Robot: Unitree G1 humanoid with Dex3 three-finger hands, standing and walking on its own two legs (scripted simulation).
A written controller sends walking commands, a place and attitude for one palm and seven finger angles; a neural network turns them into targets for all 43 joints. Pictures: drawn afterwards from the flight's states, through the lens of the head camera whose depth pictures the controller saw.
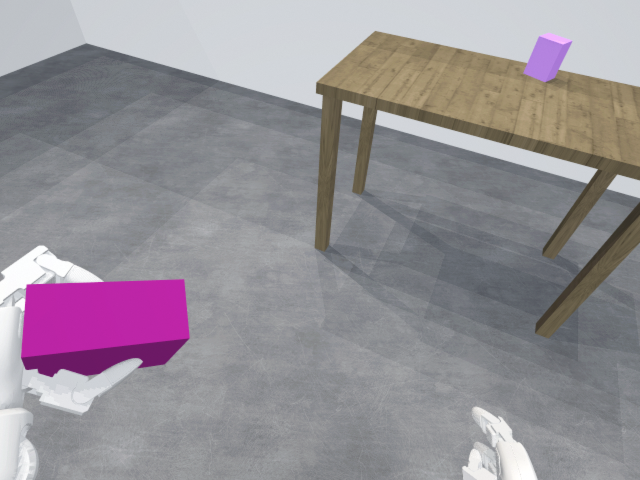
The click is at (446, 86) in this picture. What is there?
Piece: table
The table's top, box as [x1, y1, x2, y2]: [316, 31, 639, 179]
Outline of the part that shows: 316,82 316,92 320,94 639,179 639,87 561,70 558,70 553,79 543,82 528,76 522,72 526,64 524,62 374,31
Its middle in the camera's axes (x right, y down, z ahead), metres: +0.54 -0.44 +1.18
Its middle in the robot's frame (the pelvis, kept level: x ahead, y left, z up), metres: +1.21 -0.48 -0.05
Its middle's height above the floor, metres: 0.72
